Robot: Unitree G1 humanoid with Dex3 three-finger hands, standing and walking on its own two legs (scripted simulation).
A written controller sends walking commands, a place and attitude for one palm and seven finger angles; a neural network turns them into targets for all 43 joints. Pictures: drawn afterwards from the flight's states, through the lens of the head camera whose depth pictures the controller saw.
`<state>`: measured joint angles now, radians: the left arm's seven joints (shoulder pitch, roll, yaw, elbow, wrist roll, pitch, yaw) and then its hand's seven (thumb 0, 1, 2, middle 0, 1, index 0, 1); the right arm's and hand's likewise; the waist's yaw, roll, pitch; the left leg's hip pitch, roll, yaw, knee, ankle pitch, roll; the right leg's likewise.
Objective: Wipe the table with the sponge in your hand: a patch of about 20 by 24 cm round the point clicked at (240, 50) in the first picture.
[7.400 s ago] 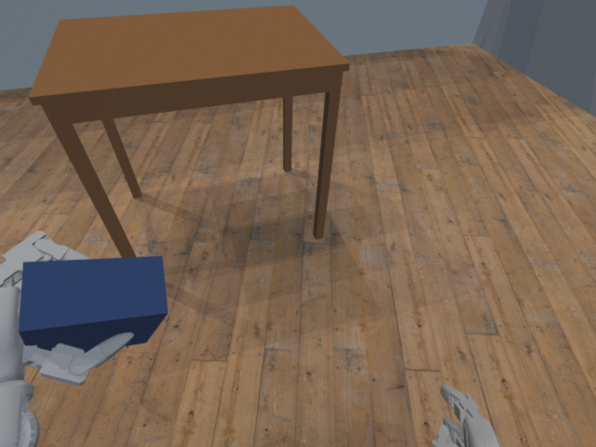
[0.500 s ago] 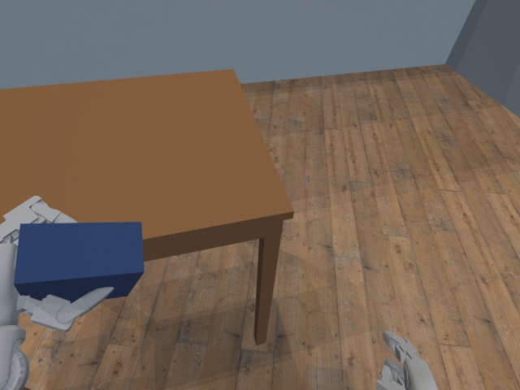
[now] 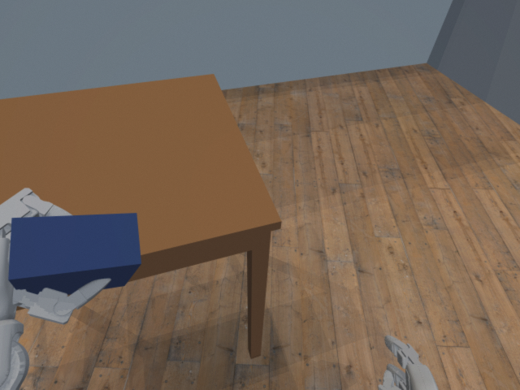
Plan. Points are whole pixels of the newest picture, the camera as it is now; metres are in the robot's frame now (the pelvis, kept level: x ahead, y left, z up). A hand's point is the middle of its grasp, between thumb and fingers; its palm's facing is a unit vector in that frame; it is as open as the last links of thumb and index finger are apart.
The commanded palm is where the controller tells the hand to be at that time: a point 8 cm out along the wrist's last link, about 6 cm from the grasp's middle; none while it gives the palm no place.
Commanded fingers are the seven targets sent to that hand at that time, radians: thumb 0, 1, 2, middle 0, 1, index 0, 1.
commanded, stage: shuffle to correct the standing spot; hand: left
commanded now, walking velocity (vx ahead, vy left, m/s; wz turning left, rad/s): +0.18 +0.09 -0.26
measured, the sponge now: (95, 256) +0.23 +0.22 +0.15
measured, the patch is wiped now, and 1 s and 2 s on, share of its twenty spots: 0.00 0.00 0.00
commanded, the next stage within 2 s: come to a stop and stand still in 0.28 s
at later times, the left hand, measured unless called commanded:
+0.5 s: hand (126, 173) +0.35 +0.21 +0.18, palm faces +0.26 -0.83 -0.48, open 9.7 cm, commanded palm +0.28 +0.27 +0.19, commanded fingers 0.00 0.10 1.30 -1.20 -1.60 -1.20 -1.60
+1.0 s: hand (122, 157) +0.38 +0.23 +0.18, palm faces +0.24 -0.90 -0.36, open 9.7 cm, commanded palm +0.33 +0.28 +0.19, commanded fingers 0.00 0.10 1.30 -1.20 -1.60 -1.20 -1.60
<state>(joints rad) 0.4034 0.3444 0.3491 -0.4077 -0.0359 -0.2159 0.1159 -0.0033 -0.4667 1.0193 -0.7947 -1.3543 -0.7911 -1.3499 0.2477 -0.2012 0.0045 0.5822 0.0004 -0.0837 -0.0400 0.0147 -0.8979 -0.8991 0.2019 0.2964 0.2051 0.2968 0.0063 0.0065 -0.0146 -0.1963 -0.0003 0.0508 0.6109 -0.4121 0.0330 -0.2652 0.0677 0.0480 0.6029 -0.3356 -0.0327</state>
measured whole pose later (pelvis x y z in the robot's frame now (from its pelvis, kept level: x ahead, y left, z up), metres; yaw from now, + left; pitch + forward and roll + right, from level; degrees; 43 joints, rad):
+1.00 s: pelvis +0.13 +0.03 +0.01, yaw -9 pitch +0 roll -1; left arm 0.45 0.37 0.33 -0.52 -0.06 -0.15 0.13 0.00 -0.47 1.02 -0.79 -1.36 -0.79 -1.35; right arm 0.15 -0.15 0.03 0.56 0.00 -0.09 -0.07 0.01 -0.90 -0.90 0.20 0.30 0.20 0.30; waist 0.01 -0.01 0.01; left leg -0.28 0.06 0.03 0.48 -0.21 -0.02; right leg -0.20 0.02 -0.06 0.43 -0.24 -0.02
